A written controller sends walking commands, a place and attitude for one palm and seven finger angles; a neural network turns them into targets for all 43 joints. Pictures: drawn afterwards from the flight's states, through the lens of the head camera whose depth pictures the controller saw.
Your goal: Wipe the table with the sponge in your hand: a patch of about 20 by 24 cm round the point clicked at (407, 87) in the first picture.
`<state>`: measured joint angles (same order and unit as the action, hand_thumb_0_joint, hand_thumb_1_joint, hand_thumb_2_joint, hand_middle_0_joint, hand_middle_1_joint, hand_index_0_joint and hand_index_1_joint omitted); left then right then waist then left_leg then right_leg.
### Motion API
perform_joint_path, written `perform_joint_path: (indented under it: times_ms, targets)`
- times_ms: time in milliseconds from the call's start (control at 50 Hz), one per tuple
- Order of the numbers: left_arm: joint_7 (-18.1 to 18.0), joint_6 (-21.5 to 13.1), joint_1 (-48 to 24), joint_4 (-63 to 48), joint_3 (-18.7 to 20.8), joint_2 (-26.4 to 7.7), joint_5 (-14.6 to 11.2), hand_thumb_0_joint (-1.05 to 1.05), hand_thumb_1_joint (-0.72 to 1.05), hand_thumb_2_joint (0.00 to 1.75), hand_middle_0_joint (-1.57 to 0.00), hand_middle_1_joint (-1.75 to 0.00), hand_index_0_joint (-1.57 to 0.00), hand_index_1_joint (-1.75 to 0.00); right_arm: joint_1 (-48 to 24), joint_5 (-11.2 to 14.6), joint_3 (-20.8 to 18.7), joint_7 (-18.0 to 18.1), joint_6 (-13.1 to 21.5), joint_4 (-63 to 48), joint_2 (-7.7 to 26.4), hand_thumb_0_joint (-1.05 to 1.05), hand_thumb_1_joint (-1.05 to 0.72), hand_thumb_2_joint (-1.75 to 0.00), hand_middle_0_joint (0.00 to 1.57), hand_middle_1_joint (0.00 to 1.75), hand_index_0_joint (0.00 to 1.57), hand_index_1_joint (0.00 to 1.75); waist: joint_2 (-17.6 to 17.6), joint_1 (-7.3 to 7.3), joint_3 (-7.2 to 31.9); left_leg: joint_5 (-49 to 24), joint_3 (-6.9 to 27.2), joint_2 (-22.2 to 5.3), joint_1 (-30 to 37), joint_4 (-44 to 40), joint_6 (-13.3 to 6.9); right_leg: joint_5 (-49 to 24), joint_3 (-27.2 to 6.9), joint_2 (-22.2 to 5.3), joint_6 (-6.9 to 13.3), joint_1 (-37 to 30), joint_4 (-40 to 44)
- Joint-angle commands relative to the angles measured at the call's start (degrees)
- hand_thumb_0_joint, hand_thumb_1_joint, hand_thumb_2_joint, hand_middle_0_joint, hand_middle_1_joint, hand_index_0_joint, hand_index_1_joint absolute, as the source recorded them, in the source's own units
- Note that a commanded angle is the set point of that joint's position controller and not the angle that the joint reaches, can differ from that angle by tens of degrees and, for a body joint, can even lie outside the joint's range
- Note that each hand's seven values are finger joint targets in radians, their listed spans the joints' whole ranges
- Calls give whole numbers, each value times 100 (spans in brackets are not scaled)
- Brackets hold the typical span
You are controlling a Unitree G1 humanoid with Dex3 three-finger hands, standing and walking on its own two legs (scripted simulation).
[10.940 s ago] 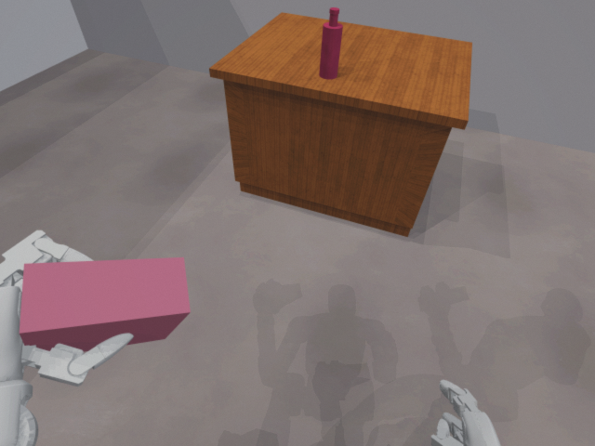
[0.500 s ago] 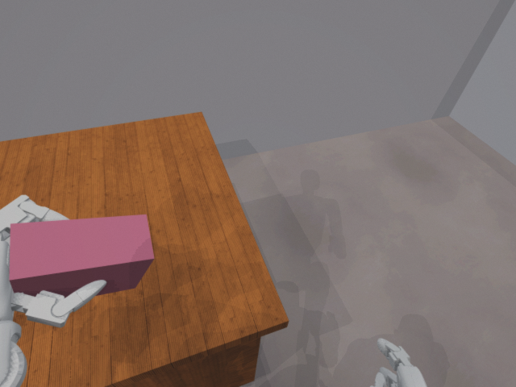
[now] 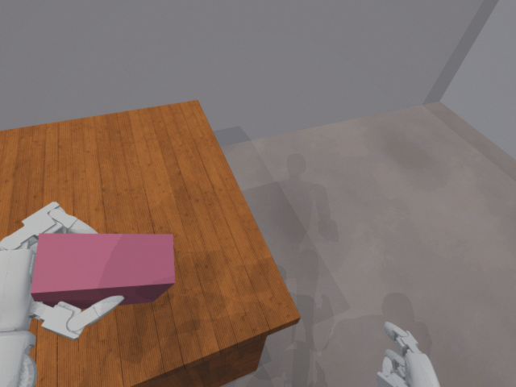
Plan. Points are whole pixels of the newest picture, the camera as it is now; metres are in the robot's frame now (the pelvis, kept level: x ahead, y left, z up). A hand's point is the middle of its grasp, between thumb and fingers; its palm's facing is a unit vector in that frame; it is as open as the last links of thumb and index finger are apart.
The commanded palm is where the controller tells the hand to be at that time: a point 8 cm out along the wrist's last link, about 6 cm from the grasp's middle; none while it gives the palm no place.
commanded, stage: come to a stop and stand still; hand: left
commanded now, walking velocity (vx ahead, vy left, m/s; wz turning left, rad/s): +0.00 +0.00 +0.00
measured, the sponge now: (126, 272) +0.22 +0.19 +0.11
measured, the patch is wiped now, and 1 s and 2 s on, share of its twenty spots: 0.00 0.00 0.00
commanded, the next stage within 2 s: look again from close up in 0.26 s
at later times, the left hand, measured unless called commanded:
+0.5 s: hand (48, 254) +0.22 +0.26 +0.15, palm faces +0.40 -0.84 -0.36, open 9.8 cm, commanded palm +0.16 +0.29 +0.18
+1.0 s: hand (76, 247) +0.22 +0.23 +0.17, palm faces +0.38 -0.84 -0.38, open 9.8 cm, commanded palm +0.15 +0.26 +0.18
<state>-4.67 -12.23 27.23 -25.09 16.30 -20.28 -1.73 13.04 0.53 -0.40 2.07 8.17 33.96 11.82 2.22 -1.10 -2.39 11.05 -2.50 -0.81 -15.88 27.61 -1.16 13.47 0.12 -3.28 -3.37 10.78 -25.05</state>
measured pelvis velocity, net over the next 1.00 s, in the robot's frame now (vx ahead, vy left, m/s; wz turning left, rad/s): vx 0.00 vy -0.02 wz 0.01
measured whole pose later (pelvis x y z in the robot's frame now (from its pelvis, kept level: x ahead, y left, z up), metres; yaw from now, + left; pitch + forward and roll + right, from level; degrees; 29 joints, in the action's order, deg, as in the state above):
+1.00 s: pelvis +0.00 -0.02 +0.00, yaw +1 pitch +0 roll -2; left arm -5.9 -12.5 23.4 -30.6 21.5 -22.2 -2.4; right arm 10.7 0.3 0.5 2.3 6.9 31.9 10.2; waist 1.9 -1.5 -5.1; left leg 10.3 -0.6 -3.0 -17.0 27.4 0.8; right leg 12.5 1.8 -0.9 -1.7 11.0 -23.7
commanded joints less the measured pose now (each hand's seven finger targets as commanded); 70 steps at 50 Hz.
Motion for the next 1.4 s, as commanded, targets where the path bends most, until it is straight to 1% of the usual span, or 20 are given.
perform_joint_path:
  times_ms: [0, 40, 100, 140, 240, 300, 360, 440, 480, 660, 740, 840, 900, 1060, 1140, 1200, 1240, 1280, 1340, 1380]
  targets:
    - [-293, -610, -1418, -1802, 1381, -1626, -58, 0, 10, 130, -120, -160, -120, -160, -721, 16, -203, 169, 406, -985, 651, 0, -90, -90, 20, 30, 20, 30, -868, -40, 695, 656, 765, -403, -34, -904, -121, -42, -156, 26, 405, -257, 189]
    - [-299, -674, -1682, -2018, 1375, -1637, -30, 0, 10, 130, -120, -160, -120, -160, -705, 7, -178, 168, 461, -965, 628, 0, -90, -90, 20, 30, 20, 30, -1452, -29, 678, 783, 842, -511, -185, -1053, -145, -88, -39, 80, 410, -419, -42]
    - [-272, -728, -1416, -1772, 1125, -1278, -30, 0, 10, 130, -120, -160, -120, -160, -558, -17, -182, 96, 567, -870, 625, 0, -90, -90, 20, 30, 20, 30, -1499, -45, 899, 493, 754, -498, 17, -891, -102, -325, -39, 39, 446, -514, 81]
    - [-243, -708, -1074, -1572, 799, -829, -48, 0, 10, 130, -120, -160, -120, -160, -524, -7, -180, 23, 626, -794, 616, 0, -90, -90, 20, 30, 20, 30, -1286, -19, 929, 173, 743, -482, 158, -846, -48, -451, -12, 48, 450, -444, 135]
    - [-242, -493, -587, -1077, 726, -725, 6, 0, 10, 130, -120, -160, -120, -160, -507, -28, -179, -53, 488, -732, 662, 0, -90, -90, 20, 30, 20, 30, -497, -4, 907, -502, 681, -484, 265, -710, 58, -804, 12, 46, 375, -356, 354]
    - [-230, -435, -811, -1087, 889, -915, -6, 0, 10, 130, -120, -160, -120, -160, -541, -24, -176, -9, 353, -809, 670, 0, -90, -90, 20, 30, 20, 30, -363, 6, 797, -433, 647, -463, 211, -714, 65, -826, 1, 7, 352, -357, 476]
    - [-243, -435, -1106, -1343, 1016, -1050, -15, 0, 10, 130, -120, -160, -120, -160, -620, -29, -155, 58, 290, -874, 635, 0, -90, -90, 20, 30, 20, 30, -526, 31, 789, -48, 618, -431, 154, -795, 36, -683, 30, 26, 347, -443, 512]
    - [-270, -482, -1174, -1993, 1082, -1195, -22, 0, 10, 130, -120, -160, -120, -160, -715, -4, -150, 85, 327, -953, 611, 0, -90, -90, 20, 30, 20, 30, -972, 21, 1040, -308, 604, -365, 316, -721, 18, -936, 42, 29, 372, -666, 386]
    - [-263, -496, -1025, -1977, 952, -1049, -19, 0, 10, 130, -120, -160, -120, -160, -665, -18, -161, 79, 361, -961, 625, 0, -90, -90, 20, 30, 20, 30, -1122, 11, 1046, -243, 597, -392, 362, -741, 22, -858, 49, 49, 383, -624, 383]
    - [-242, -316, -479, -940, 827, -740, -31, 0, 10, 130, -120, -160, -120, -160, -527, 9, -195, 66, 242, -836, 670, 0, -90, -90, 20, 30, 20, 30, -478, 58, 632, 32, 530, -364, 212, -754, 57, -618, 4, 51, 363, -264, 664]
    - [-250, -284, -822, -1139, 937, -974, -21, 0, 10, 130, -120, -160, -120, -160, -639, 29, -211, 101, 206, -890, 675, 0, -90, -90, 20, 30, 20, 30, -328, 65, 568, 245, 498, -332, 207, -701, 10, -504, -100, 18, 361, -189, 776]
    - [-270, -366, -1104, -1922, 1104, -1246, -65, 0, 10, 130, -120, -160, -120, -160, -738, 26, -196, 123, 224, -1027, 649, 0, -90, -90, 20, 30, 20, 30, -768, 17, 809, -565, 559, -461, 321, -718, 35, -959, 12, 134, 309, -428, 400]
    - [-236, -410, -774, -1942, 1114, -1129, -127, 0, 10, 130, -120, -160, -120, -160, -646, 18, -222, 75, 236, -1089, 626, 0, -90, -90, 20, 30, 20, 30, -884, -39, 947, -1149, 541, -657, 405, -541, 30, -1119, 41, 128, 306, -386, 227]
    - [-66, -453, -98, -1716, 1267, -1022, -246, 0, 10, 130, -120, -160, -120, -160, -505, -25, -310, 9, 139, -1172, 612, 0, -90, -90, 20, 30, 20, 30, -720, -28, 1021, -1270, 486, -944, 18, -153, 8, -1341, -16, 78, 399, -130, -45]
    - [-21, -574, -205, -1970, 1457, -1274, -263, 0, 10, 130, -120, -160, -120, -160, -444, -41, -358, 53, 189, -1158, 589, 0, -90, -90, 20, 30, 20, 30, -226, 48, 1086, -840, 237, -580, 199, 532, 109, -1779, -373, -236, 619, 387, 234]
    - [-29, -754, -363, -2194, 1506, -1391, -263, 0, 10, 130, -120, -160, -120, -160, -360, -95, -376, 92, 303, -1077, 558, 0, -90, -90, 20, 30, 20, 30, 43, 112, 1082, 99, 122, -187, 281, 862, 172, -1313, -590, -612, 819, 889, 519]
    - [-83, -803, -256, -2169, 1699, -1537, -238, 0, 10, 130, -120, -160, -120, -160, -404, -96, -365, 133, 347, -982, 527, 0, -90, -90, 20, 30, 20, 30, 173, 125, 1062, 299, 197, -146, 447, 831, 166, -828, -646, -723, 910, 1182, 606]
    - [-41, -918, -239, -2242, 1651, -1463, -255, 0, 10, 130, -120, -160, -120, -160, -447, -133, -345, 176, 418, -990, 541, 0, -90, -90, 20, 30, 20, 30, -93, 111, 924, 228, 468, -421, 351, 140, 76, -389, -342, -429, 775, 1209, 334]
    - [4, -973, -70, -1817, 1764, -1432, -249, 0, 10, 130, -120, -160, -120, -160, -642, -174, -323, 210, 457, -927, 649, 0, -90, -90, 20, 30, 20, 30, -1467, 129, 826, 496, 1923, -1750, -756, -1291, -519, 630, 55, 362, 311, 377, -1231]
    - [79, -892, -201, -1784, 1700, -1308, -236, 0, 10, 130, -120, -160, -120, -160, -505, -229, -370, 157, 394, -936, 613, 0, -90, -90, 20, 30, 20, 30, -1558, 60, 754, 1300, 1845, -1912, -1315, -1341, -674, 1246, -93, 305, 361, 17, -1598]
